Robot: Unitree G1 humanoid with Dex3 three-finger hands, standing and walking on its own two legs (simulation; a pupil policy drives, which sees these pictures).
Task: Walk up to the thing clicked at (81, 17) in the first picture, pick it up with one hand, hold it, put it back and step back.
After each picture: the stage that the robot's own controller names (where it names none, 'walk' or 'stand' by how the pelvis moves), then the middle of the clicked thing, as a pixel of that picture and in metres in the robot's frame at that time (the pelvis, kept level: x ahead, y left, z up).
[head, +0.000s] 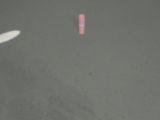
stand; (81, 24) +1.70 +0.03 -0.66
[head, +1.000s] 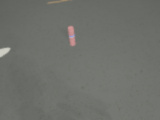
walk; (71, 36) +1.57 +0.27 -0.64
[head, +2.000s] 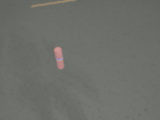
walk; (59, 58) +1.07 +0.30 -0.65
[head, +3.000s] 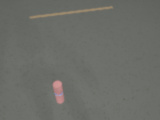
walk; (58, 92) +0.68 +0.23 -0.64
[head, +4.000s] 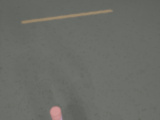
stand; (57, 118) +0.45 +0.17 -0.63
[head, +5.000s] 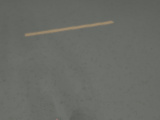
stand; out of the picture +0.41 +0.19 -0.66
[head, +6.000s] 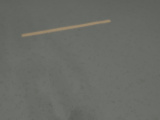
stand; out of the picture +0.41 +0.19 -0.66
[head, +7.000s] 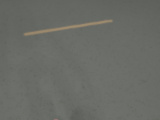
stand; out of the picture +0.41 +0.19 -0.66
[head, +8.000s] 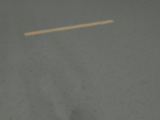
stand; out of the picture +0.40 +0.19 -0.66
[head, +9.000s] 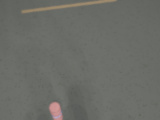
go down; (56, 113) +0.43 +0.17 -0.64
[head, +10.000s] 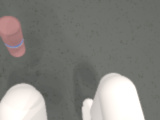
go down; (13, 40) +0.51 +0.20 -0.23
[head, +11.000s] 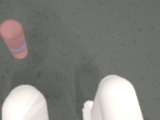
close in; (16, 42) +0.50 +0.20 -0.25
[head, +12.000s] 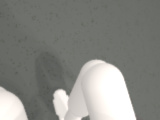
close in; out of the picture +0.49 +0.25 -0.17
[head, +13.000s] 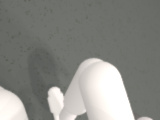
lift; out of the picture +0.48 +0.25 -0.18
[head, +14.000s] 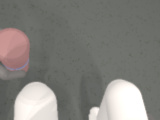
lift; (15, 58) +0.38 +0.22 -0.04
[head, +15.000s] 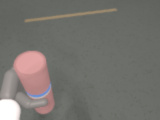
hold; (38, 87) +0.31 +0.14 +0.08
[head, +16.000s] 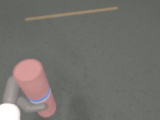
hold; (39, 93) +0.30 +0.15 +0.04
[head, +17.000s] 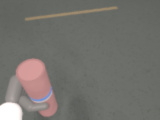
hold; (41, 92) +0.31 +0.15 +0.04
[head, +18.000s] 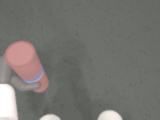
crouch; (32, 72) +0.38 +0.16 -0.02
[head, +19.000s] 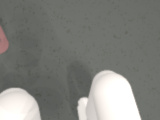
lower; out of the picture +0.50 +0.21 -0.07
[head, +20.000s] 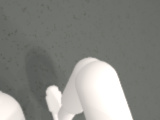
lower; out of the picture +0.47 +0.25 -0.18
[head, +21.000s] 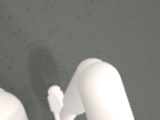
lower; out of the picture +0.46 +0.25 -0.18
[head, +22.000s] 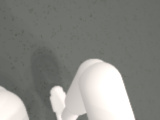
lower; out of the picture +0.46 +0.25 -0.18
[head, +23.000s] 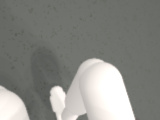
lower; out of the picture +0.45 +0.25 -0.18
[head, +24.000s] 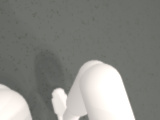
open; out of the picture +0.47 +0.23 -0.18
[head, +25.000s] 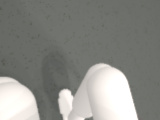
stand; out of the picture +0.46 +0.22 -0.19
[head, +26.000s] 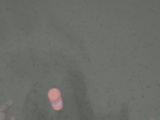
stand; (56, 100) +0.43 +0.14 -0.51
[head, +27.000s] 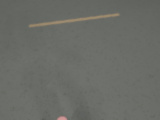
stand; out of the picture +0.40 +0.14 -0.60
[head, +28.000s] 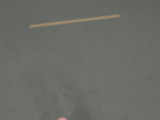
stand; out of the picture +0.40 +0.13 -0.60
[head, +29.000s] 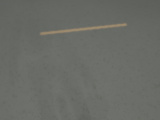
stand; out of the picture +0.42 +0.11 -0.65
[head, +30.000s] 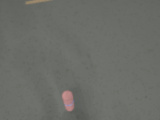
walk; (68, 101) +0.47 +0.11 -0.63
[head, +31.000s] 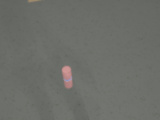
walk; (67, 77) +0.72 +0.14 -0.63
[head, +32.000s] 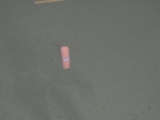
stand; (65, 58) +1.06 +0.19 -0.63
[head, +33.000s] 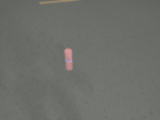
stand; (68, 60) +1.05 +0.16 -0.65
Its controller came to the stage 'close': yes
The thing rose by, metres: 0.68
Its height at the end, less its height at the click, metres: +0.00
